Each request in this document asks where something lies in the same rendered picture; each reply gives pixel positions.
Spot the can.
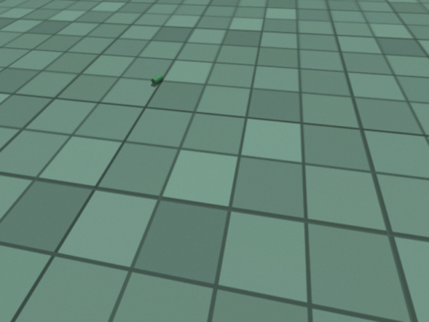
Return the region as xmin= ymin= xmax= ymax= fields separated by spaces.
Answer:
xmin=151 ymin=74 xmax=164 ymax=85

